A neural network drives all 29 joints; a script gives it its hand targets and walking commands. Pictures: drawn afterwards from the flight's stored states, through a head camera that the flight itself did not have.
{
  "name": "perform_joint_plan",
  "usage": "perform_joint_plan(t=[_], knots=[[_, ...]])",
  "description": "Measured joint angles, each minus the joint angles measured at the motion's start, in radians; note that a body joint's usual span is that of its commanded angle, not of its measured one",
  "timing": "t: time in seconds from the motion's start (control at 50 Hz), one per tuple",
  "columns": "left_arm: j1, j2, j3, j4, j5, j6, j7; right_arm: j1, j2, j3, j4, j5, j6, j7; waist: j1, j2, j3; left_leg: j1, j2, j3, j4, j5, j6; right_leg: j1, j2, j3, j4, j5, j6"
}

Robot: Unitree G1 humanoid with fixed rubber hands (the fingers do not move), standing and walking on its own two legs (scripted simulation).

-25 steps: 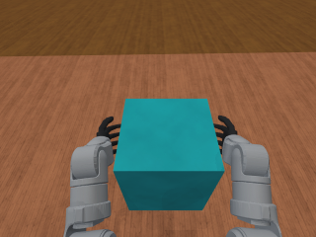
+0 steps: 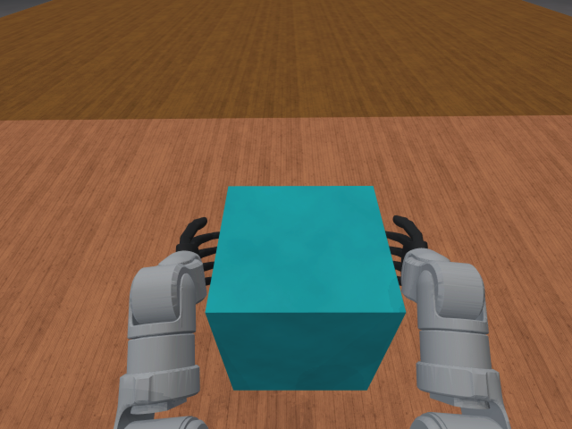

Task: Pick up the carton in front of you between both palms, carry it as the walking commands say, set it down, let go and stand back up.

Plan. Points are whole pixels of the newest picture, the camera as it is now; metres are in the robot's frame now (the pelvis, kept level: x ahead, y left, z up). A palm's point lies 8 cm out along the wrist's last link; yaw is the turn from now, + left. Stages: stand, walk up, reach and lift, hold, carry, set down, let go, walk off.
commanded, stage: carry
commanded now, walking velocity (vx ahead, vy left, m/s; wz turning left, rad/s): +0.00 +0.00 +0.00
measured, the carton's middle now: (300, 292) +0.33 +0.00 +0.05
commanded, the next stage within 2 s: none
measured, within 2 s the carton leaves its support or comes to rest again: neither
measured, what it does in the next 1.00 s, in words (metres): stands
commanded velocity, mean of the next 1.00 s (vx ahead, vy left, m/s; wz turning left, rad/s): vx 0.00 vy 0.00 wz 0.00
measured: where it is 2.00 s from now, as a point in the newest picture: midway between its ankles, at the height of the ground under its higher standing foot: outside the picture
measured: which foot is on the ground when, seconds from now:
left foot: down 0.00-1.00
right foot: down 0.00-1.00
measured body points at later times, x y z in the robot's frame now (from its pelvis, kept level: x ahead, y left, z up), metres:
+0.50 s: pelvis -0.02 +0.00 +0.00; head -0.05 +0.00 +0.45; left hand +0.31 +0.15 +0.12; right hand +0.31 -0.15 +0.12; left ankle -0.04 +0.09 -0.73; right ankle -0.04 -0.10 -0.73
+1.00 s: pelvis -0.04 +0.00 +0.00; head -0.06 +0.00 +0.45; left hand +0.30 +0.15 +0.12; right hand +0.30 -0.15 +0.12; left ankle -0.04 +0.09 -0.73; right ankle -0.04 -0.10 -0.73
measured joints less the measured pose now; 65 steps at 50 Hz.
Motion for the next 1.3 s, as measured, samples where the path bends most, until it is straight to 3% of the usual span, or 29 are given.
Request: perform_joint_plan(t=[1.3], knots=[[-0.004, -0.002, 0.005, -0.010, 0.005, 0.004, 0.003, -0.011, -0.002, -0.003, 0.006, 0.008, -0.003, -0.004, -0.008, -0.001, 0.017, -0.052, 0.005, 0.009, -0.010, 0.068, 0.004, -0.049, -0.008, -0.010, -0.017, 0.073, 0.003]])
